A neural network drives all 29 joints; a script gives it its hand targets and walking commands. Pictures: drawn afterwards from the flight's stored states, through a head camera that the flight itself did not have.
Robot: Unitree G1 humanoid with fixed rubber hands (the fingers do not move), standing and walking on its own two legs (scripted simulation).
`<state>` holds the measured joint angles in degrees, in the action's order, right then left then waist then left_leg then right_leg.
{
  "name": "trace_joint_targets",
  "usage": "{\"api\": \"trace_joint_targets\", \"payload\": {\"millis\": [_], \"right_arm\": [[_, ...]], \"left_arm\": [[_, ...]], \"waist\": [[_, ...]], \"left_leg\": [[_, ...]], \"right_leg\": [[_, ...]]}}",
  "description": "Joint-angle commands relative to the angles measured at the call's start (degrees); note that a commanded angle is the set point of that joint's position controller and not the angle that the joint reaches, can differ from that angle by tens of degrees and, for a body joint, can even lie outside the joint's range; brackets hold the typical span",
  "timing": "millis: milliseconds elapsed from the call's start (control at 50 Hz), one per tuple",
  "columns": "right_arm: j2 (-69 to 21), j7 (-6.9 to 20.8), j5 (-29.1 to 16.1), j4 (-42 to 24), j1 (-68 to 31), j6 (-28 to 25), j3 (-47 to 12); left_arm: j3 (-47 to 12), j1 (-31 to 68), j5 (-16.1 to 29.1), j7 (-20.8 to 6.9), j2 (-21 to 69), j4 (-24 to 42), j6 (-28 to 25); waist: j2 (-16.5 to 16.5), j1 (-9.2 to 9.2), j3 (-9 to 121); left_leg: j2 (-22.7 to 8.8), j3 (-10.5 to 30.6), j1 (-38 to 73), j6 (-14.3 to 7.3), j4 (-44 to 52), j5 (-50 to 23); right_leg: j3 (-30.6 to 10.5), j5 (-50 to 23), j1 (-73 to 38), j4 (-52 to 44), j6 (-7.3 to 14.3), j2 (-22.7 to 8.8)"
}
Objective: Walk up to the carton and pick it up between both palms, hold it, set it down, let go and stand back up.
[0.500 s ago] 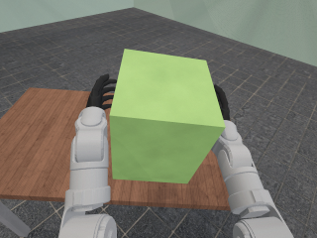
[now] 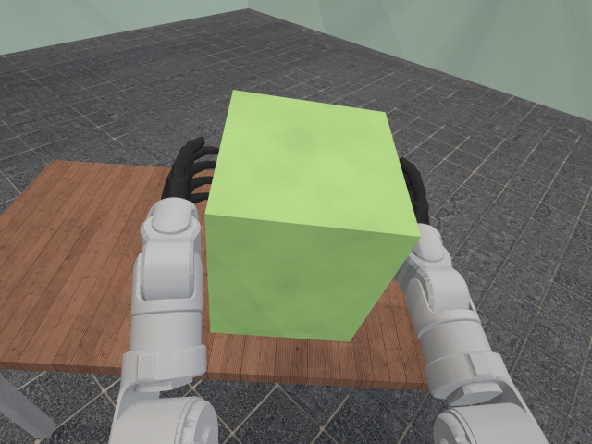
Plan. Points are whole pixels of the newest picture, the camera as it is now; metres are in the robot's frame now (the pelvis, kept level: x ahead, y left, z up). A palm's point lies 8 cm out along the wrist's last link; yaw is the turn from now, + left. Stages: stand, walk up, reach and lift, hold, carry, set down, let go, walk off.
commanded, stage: hold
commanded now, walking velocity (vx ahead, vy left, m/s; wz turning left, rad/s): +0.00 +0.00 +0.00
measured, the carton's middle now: (295, 224) +0.38 +0.00 +0.13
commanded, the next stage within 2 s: none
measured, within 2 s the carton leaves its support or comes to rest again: neither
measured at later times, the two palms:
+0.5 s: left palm (179, 200) +0.36 +0.15 +0.18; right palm (410, 220) +0.36 -0.15 +0.16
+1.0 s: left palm (180, 201) +0.36 +0.15 +0.18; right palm (410, 220) +0.36 -0.15 +0.16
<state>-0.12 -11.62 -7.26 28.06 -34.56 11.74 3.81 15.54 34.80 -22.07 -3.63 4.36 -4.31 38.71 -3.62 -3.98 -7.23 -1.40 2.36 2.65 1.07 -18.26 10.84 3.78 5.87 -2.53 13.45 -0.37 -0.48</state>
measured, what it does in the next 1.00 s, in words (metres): stands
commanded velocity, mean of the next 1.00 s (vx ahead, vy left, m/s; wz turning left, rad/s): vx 0.00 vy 0.00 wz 0.00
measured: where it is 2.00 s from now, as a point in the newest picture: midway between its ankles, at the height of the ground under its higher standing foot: outside the picture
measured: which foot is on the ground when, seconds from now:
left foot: down 0.00-1.00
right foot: down 0.00-1.00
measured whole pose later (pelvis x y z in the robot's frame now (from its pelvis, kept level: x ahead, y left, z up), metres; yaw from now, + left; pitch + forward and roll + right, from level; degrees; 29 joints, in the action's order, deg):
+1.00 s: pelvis +0.00 +0.00 +0.00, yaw +0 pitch -10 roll -1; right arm 0.1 -12.0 -7.8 27.4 -34.0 11.6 3.0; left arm 15.2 33.8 -21.7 -3.5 4.3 -3.2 38.8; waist -3.7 -4.3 -7.1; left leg -1.5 2.4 2.7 1.1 -18.3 11.0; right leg 3.9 5.8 -2.9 13.1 -0.4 -0.4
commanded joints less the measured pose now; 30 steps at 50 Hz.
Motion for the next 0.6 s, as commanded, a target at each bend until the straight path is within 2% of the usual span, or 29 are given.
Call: {"api": "trace_joint_targets", "payload": {"millis": [0, 40, 60, 80, 180, 280, 340, 380, 460, 520, 540, 580], "right_arm": [[-30.5, 4.9, -3.4, -17.5, -41.4, -4.7, -25.4], [-31.2, 4.6, -3.9, -19.3, -41.7, -4.8, -26.4], [-30.8, 4.5, -3.4, -18.4, -41.2, -4.5, -26.0], [-31.2, 4.4, -3.7, -18.8, -41.3, -4.4, -26.7], [-30.1, 4.7, -2.9, -17.3, -40.9, -4.0, -25.0], [-30.6, 4.8, -3.7, -19.0, -41.9, -4.5, -25.3], [-29.9, 4.9, -2.8, -16.8, -42.1, -4.1, -24.0], [-29.8, 5.2, -2.5, -15.8, -41.2, -4.0, -23.9], [-30.0, 5.2, -2.3, -15.4, -41.4, -3.9, -23.3], [-30.6, 5.0, -2.7, -17.2, -42.8, -4.6, -24.1], [-30.7, 4.9, -3.1, -17.4, -43.3, -4.7, -24.5], [-30.9, 4.8, -3.1, -17.9, -42.7, -4.8, -24.7]], "left_arm": [[-26.1, 29.5, 7.7, -6.5, 30.0, 4.0, -2.8], [-27.1, 30.2, 8.2, -6.5, 30.2, 5.7, -3.2], [-26.6, 30.6, 8.0, -6.5, 29.5, 4.6, -3.2], [-26.7, 30.4, 8.0, -6.5, 29.6, 5.4, -3.2], [-25.7, 29.6, 7.1, -6.8, 29.2, 3.6, -2.4], [-27.9, 31.5, 8.7, -6.2, 30.7, 5.2, -3.2], [-26.5, 30.3, 7.6, -6.2, 30.0, 2.2, -2.5], [-26.4, 31.1, 7.5, -6.3, 29.6, 3.6, -2.6], [-24.2, 29.8, 6.5, -6.6, 29.2, 1.6, -2.1], [-25.7, 31.2, 7.3, -6.7, 30.4, 3.2, -2.6], [-25.4, 31.0, 7.5, -6.7, 30.0, 2.7, -2.7], [-26.1, 30.5, 7.6, -6.5, 30.5, 3.6, -2.8]], "waist": [[3.8, -0.69, 26.4], [3.9, -0.68, 28.0], [3.5, -1.12, 26.8], [3.6, -0.45, 26.9], [3.6, -0.51, 23.7], [4.9, -0.94, 26.4], [4.7, -0.83, 23.7], [4.6, -1.03, 23.5], [3.1, 0.04, 22.6], [3.9, -0.79, 25.6], [3.4, -0.32, 25.9], [3.8, -0.53, 26.3]], "left_leg": [[3.5, -4.8, 0.9, 0.6, 0.5, -17.6], [3.7, -4.7, 1.4, 0.7, -0.1, -19.1], [3.8, -4.7, 0.7, 0.7, 0.2, -17.4], [3.7, -4.6, 0.5, 0.4, 0.2, -17.6], [3.4, -4.8, -0.3, 0.3, 1.4, -13.9], [3.4, -4.5, 0.5, 0.9, 0.6, -16.2], [3.3, -4.7, -0.4, 0.5, 1.7, -13.0], [3.1, -4.6, -0.7, 0.5, 2.1, -12.2], [3.3, -5.0, -1.3, -0.1, 2.5, -11.7], [3.6, -5.1, -0.2, 0.2, 1.5, -14.0], [3.5, -4.9, -0.2, 0.1, 1.2, -14.7], [3.5, -4.8, 0.3, 0.5, 0.9, -16.0]], "right_leg": [[3.2, -11.4, -12.1, 1.4, -1.2, 3.2], [2.9, -13.5, -12.3, 1.9, -1.4, 3.3], [3.0, -12.8, -11.8, 1.5, -1.4, 3.1], [2.8, -12.9, -12.5, 1.7, -1.4, 3.1], [3.0, -8.0, -10.9, 0.8, -1.3, 3.0], [3.2, -8.6, -10.6, 1.0, -1.1, 3.3], [3.1, -5.3, -9.2, 0.4, -0.9, 3.1], [3.3, -4.5, -9.6, 0.5, -0.8, 2.9], [3.1, -4.7, -10.2, 0.4, -1.2, 2.9], [3.2, -7.4, -10.9, 0.8, -1.2, 3.1], [3.0, -8.2, -11.2, 0.9, -1.3, 3.1], [3.1, -9.6, -11.5, 1.0, -1.4, 3.1]]}}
